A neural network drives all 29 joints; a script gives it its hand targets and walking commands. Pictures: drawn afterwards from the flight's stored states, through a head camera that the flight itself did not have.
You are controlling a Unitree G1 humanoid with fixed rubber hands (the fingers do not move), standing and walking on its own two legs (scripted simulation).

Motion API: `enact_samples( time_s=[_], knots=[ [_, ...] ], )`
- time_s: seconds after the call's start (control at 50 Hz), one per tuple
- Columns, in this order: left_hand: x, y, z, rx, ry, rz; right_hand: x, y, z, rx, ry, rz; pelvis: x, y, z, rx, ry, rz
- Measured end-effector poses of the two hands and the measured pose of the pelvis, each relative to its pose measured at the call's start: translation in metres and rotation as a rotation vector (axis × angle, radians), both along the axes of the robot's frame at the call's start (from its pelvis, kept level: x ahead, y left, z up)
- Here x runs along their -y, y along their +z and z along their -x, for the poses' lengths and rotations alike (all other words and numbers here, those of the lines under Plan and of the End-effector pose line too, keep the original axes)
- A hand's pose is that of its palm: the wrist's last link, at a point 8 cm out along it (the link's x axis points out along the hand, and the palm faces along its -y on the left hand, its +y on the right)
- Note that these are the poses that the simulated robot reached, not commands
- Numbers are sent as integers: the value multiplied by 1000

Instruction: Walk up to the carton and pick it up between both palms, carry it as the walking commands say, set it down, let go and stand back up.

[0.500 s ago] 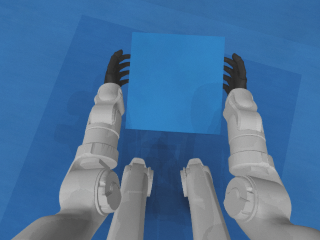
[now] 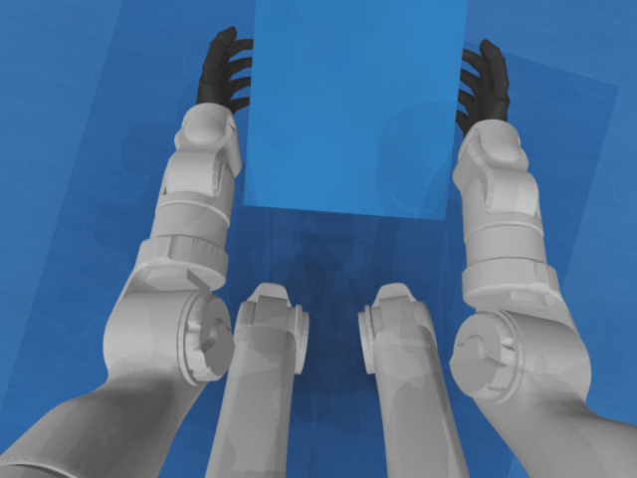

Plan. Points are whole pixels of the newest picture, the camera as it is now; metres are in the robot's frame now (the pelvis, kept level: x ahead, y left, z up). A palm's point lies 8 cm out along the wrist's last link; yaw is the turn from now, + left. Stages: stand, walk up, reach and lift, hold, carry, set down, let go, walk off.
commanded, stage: set down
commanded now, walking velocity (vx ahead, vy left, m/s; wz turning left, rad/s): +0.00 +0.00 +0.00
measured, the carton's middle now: (345, 131) +0.51 -0.01 -0.19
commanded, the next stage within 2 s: none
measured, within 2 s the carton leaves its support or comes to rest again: rests again in 1.66 s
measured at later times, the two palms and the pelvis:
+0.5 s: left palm (237, 113) +0.53 +0.13 -0.20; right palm (458, 128) +0.52 -0.16 -0.19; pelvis +0.00 +0.00 -0.05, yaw +0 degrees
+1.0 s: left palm (242, 118) +0.54 +0.13 -0.23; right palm (450, 134) +0.52 -0.16 -0.22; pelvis +0.00 +0.00 -0.07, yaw +0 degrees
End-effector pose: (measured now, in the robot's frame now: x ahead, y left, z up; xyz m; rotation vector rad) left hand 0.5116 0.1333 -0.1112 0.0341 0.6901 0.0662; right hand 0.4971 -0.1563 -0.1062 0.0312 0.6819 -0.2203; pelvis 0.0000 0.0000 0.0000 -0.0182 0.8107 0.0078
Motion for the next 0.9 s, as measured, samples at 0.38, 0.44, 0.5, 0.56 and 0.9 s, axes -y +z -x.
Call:
enact_samples(
  time_s=[0.38, 0.44, 0.5, 0.56, 0.9],
  knots=[
    [3, -64, -18, -19, -21, -6, 3, -63, -14, -19, -3, 11, -1, -39, 1, -4, 0, 3],
    [4, -75, -20, -23, -25, -8, 4, -74, -16, -24, -2, 12, 0, -45, 1, -1, 0, 3],
    [4, -86, -22, -28, -27, -10, 4, -85, -18, -28, -2, 14, 0, -51, 1, 4, -1, 3],
    [4, -96, -24, -35, -32, -15, 5, -94, -19, -36, -5, 11, 0, -55, 1, 21, -7, 4],
    [6, -109, -30, -42, -40, -21, 6, -110, -23, -42, -1, 11, 0, -69, -6, 59, -6, -1]
  ],
)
